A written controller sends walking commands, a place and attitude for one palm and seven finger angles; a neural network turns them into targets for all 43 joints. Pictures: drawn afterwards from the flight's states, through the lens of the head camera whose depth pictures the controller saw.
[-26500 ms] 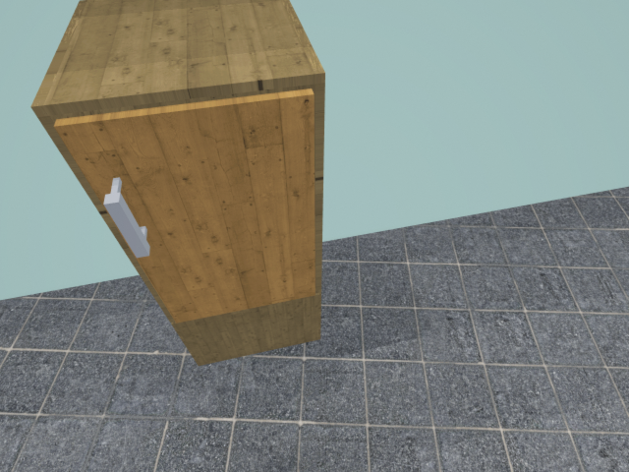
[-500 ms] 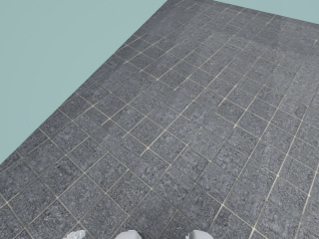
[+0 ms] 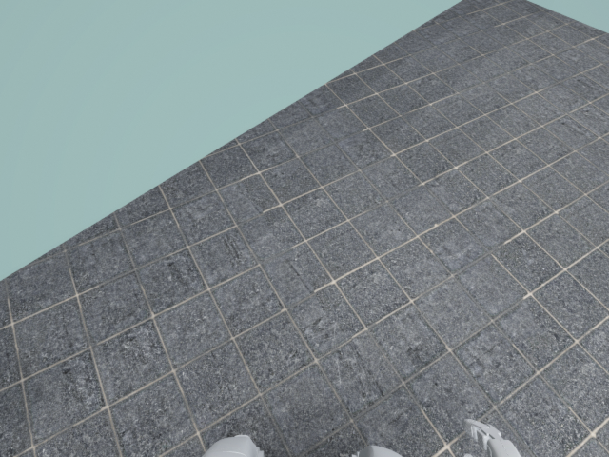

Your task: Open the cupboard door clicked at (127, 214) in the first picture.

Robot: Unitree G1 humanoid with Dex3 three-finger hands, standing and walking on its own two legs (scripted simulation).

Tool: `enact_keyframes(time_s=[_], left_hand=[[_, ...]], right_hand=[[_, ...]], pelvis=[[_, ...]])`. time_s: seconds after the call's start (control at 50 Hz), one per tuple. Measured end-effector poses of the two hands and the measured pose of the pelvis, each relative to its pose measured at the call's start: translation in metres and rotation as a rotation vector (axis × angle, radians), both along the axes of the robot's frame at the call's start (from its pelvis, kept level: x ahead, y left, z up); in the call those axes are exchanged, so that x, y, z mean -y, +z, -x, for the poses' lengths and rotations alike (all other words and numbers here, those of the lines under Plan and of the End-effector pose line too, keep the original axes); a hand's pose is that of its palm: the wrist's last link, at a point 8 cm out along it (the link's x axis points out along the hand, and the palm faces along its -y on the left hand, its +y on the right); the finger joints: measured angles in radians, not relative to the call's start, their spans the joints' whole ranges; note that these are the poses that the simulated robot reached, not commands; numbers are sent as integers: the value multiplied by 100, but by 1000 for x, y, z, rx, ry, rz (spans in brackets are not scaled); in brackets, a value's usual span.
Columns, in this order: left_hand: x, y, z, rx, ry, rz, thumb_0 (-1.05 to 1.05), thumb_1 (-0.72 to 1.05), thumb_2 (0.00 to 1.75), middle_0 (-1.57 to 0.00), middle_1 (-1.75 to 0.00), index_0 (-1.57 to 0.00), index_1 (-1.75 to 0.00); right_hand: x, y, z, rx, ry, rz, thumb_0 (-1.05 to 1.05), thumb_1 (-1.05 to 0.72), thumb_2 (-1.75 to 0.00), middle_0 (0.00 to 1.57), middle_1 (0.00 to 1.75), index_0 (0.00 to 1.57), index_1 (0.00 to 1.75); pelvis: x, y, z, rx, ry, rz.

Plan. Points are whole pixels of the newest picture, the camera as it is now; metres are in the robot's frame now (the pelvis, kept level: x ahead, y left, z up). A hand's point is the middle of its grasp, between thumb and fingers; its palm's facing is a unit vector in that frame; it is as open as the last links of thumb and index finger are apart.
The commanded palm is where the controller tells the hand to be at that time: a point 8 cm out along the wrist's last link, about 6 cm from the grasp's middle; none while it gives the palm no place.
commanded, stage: turn to face it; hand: left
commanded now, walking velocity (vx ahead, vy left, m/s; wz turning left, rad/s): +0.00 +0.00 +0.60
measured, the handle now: out of the picture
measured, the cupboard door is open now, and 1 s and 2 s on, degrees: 47 47 47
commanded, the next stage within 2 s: none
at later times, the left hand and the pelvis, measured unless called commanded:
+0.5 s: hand out of the picture +0.04 +0.15 -0.15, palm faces +0.32 -0.92 -0.22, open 7.4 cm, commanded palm none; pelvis +0.03 -0.06 +0.02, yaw +19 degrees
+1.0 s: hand out of the picture +0.03 +0.16 -0.13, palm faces +0.57 -0.77 -0.30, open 7.4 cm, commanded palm none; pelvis +0.06 -0.08 +0.01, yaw +37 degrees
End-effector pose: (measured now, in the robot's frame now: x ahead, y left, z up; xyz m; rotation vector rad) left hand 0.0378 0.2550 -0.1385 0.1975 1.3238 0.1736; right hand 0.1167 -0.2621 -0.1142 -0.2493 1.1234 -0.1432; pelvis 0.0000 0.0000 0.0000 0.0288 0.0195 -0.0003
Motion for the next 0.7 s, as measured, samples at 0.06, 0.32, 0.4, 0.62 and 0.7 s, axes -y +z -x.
enact_keyframes(time_s=[0.06,0.32,0.4,0.62,0.7], left_hand=[[-4,4,-2,7,48,-19,0,90,90,-20,-30,-20,-30],[37,35,-16,175,162,-87,0,90,90,-20,-30,-20,-30],[55,36,0,138,216,-54,0,90,90,-20,-30,-20,-30],[53,-4,60,57,417,30,0,90,90,-20,-30,-20,-30],[43,4,65,47,468,6,0,90,90,-20,-30,-20,-30]], right_hand=[[-2,4,-5,-8,38,7,0,-91,-90,20,30,20,30],[29,-18,-33,-106,142,-46,1,-90,-90,20,30,21,30],[28,-5,-54,-102,184,-44,1,-91,-90,20,30,20,30],[-26,6,-114,-20,407,9,1,-91,-90,20,30,20,30],[-33,11,-114,-39,447,26,0,-90,-90,20,30,20,30]], pelvis=[[6,4,-1,5,37,10],[55,6,-16,7,214,8],[59,16,-23,5,267,-6],[45,2,-28,-2,417,20],[47,10,-30,-4,463,36]])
